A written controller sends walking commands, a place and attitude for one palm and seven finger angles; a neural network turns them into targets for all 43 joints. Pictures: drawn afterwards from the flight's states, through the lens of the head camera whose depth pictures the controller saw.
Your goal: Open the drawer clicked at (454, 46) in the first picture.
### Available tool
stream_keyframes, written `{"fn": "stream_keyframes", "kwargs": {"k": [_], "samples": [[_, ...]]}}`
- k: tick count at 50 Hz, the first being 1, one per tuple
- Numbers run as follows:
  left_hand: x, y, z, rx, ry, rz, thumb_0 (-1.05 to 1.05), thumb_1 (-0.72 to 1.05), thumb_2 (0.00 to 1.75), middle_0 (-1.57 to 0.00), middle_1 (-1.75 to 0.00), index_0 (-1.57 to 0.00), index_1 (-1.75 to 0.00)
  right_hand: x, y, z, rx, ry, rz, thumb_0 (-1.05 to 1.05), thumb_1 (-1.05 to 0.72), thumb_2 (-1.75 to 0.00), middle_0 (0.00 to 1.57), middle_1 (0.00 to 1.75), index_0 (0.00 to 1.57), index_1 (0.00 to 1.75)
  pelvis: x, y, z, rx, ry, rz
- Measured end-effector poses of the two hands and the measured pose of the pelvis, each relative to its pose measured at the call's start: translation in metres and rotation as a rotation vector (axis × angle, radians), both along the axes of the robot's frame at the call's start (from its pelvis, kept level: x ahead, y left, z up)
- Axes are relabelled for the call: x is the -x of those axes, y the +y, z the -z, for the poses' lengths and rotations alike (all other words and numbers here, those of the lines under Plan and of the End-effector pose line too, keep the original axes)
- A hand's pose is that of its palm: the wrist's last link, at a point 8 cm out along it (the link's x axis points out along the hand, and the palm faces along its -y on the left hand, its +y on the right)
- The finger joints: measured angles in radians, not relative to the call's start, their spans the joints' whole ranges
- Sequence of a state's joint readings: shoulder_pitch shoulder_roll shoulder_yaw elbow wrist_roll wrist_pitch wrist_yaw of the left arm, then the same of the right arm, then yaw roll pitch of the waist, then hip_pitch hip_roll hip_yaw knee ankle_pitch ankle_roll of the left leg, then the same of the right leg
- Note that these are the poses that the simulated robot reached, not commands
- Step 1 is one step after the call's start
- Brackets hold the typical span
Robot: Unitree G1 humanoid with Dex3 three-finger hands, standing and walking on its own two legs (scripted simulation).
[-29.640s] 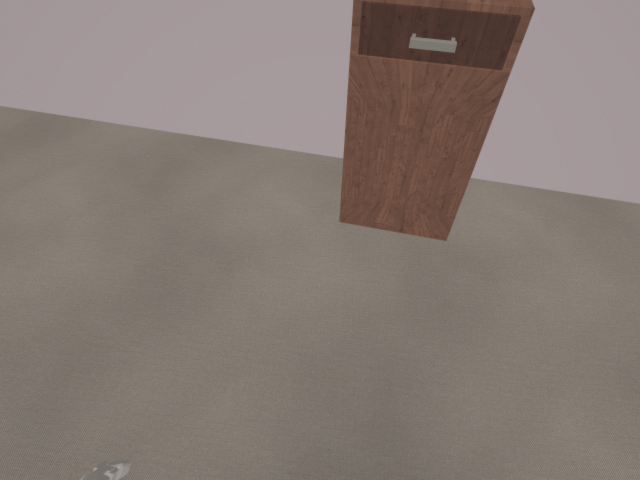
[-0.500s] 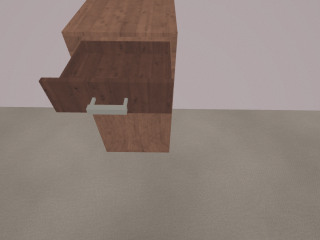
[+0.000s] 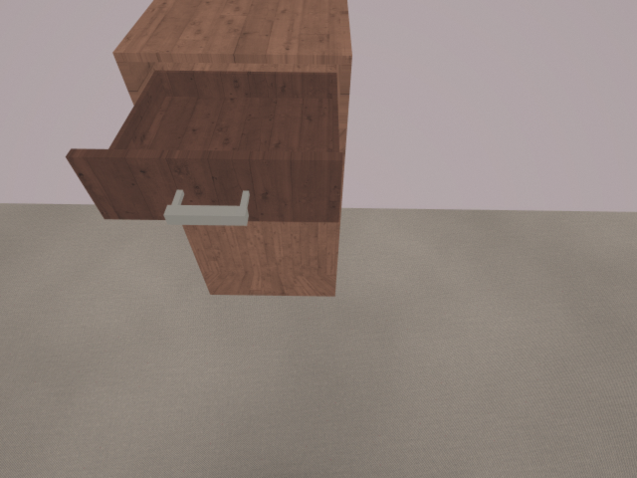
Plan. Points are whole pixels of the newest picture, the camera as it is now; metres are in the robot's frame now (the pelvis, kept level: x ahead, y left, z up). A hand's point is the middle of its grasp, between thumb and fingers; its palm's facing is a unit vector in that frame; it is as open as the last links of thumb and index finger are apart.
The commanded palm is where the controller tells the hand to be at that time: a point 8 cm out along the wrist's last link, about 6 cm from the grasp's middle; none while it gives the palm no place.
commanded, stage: look to check the result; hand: left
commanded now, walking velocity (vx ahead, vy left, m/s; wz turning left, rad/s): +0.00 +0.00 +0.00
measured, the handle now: (209, 205) +0.49 +0.21 +0.03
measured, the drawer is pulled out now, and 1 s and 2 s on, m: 0.29 0.29 0.29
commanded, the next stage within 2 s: stand and wait in 0.28 s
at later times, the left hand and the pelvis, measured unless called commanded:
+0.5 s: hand out of the picture +0.06 +0.21 -0.17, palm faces +0.00 -0.96 -0.28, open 7.4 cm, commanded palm none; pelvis +0.01 -0.01 +0.00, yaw +0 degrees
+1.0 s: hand out of the picture +0.09 +0.22 -0.16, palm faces -0.04 -0.94 -0.33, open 7.4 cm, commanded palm none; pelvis +0.02 -0.02 +0.00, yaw -1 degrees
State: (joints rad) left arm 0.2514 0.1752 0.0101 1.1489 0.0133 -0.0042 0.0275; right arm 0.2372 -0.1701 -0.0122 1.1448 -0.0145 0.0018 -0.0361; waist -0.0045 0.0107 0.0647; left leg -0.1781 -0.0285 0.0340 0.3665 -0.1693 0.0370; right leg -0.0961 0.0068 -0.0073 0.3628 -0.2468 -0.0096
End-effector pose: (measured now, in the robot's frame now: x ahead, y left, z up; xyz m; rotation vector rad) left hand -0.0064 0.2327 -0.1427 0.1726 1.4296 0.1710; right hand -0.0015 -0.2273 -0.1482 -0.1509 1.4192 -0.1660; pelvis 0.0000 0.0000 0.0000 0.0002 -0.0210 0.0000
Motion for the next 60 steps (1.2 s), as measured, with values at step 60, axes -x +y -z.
{"fn": "stream_keyframes", "kwargs": {"k": [60], "samples": [[-0.102,0.035,-0.025,-0.119,-0.174,0.107,0.01,0.90,0.89,-0.21,-0.30,-0.20,-0.30,-0.093,-0.082,-0.027,0.137,-0.162,-0.069,0.00,-0.90,-0.90,0.20,0.30,0.20,0.30,-0.020,-0.019,-0.004,-0.005,0.006,0.015]]}}
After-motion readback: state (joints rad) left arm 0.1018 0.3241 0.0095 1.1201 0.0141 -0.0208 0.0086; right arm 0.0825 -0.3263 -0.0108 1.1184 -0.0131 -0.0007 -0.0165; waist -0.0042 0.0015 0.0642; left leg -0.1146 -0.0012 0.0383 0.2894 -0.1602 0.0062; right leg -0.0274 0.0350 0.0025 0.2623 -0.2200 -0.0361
